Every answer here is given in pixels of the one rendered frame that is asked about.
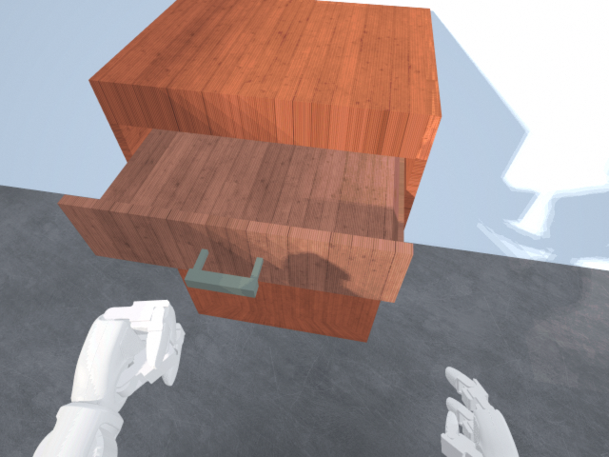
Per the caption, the left robot hand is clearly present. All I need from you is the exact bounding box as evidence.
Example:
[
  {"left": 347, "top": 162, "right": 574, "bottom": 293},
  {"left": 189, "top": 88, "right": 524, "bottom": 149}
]
[{"left": 71, "top": 300, "right": 186, "bottom": 412}]

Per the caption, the right robot hand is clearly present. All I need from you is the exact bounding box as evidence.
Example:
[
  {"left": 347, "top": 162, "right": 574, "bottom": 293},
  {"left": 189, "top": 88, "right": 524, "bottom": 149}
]
[{"left": 441, "top": 367, "right": 519, "bottom": 457}]

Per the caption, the handle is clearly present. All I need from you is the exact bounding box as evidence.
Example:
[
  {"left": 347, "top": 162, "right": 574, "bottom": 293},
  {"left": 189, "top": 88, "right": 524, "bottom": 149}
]
[{"left": 185, "top": 248, "right": 264, "bottom": 298}]

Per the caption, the cabinet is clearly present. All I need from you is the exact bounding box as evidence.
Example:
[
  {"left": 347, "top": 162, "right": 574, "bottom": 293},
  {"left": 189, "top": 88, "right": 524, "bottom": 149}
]
[{"left": 89, "top": 0, "right": 442, "bottom": 342}]

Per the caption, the drawer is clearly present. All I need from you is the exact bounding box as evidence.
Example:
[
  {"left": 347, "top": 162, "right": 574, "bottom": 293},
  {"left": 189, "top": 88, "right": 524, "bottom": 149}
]
[{"left": 57, "top": 129, "right": 413, "bottom": 303}]

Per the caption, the robot left forearm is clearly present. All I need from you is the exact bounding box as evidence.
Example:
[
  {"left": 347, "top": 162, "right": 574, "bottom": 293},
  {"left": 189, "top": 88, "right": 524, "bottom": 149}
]
[{"left": 33, "top": 402, "right": 124, "bottom": 457}]

